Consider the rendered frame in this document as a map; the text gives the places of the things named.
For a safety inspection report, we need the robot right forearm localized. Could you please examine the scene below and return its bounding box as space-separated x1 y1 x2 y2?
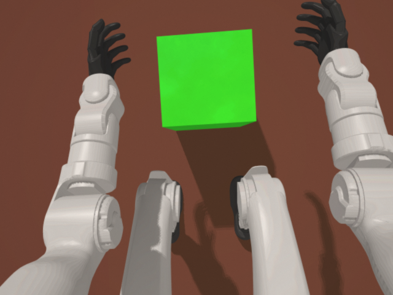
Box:
317 48 393 171

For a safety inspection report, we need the robot left upper arm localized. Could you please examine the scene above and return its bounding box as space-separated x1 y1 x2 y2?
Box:
0 194 123 295

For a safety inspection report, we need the robot right hand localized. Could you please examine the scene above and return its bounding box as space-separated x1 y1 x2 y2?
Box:
294 0 348 65

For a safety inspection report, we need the robot right upper arm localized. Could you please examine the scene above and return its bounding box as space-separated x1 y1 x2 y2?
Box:
329 168 393 295

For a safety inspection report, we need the robot left forearm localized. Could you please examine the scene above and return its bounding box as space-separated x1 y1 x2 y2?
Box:
43 73 125 246

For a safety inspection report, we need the robot left hand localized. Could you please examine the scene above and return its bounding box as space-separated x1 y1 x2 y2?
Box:
87 18 131 80

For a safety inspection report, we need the left robot foot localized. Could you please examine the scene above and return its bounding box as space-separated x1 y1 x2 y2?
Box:
171 180 182 243

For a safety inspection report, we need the right robot shin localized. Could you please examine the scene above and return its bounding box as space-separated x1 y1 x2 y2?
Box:
238 166 286 229

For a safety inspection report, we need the carton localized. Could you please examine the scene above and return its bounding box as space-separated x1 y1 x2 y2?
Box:
157 29 257 131

